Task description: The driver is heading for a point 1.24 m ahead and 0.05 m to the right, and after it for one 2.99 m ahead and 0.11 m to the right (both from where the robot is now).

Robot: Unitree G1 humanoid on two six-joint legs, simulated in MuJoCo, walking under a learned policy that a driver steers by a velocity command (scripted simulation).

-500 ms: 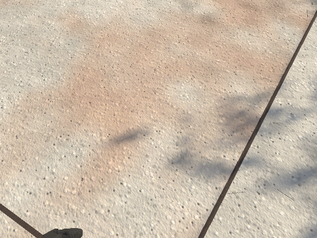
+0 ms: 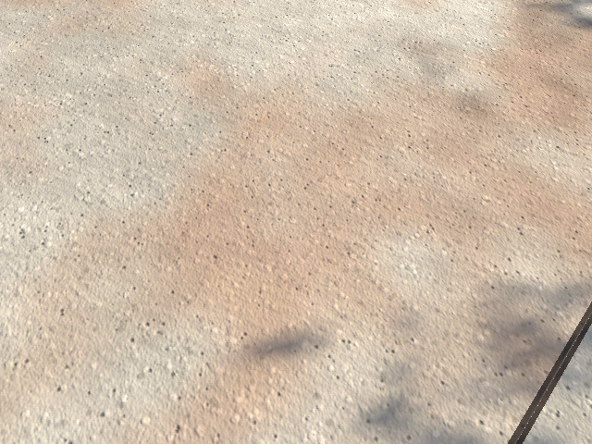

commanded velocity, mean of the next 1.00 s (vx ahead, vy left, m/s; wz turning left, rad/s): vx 0.50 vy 0.00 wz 0.00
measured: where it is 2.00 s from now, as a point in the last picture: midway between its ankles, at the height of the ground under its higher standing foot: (306, 306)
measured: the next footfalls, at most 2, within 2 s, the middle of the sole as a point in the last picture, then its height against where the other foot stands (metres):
left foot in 0.08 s outside the picture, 0.04 m lower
right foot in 0.60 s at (349, 430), level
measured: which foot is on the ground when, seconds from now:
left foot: up 0.00-0.06, down 0.08-0.62, up 0.64-1.00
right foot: down 0.00-0.08, up 0.10-0.58, down 0.60-1.00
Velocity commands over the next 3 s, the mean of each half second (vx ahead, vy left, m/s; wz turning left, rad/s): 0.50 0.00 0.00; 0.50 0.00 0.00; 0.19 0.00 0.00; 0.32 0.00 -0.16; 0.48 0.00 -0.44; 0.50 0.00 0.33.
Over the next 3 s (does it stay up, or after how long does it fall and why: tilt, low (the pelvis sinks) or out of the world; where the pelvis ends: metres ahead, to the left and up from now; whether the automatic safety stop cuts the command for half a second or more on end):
stays up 1.43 -0.06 -0.02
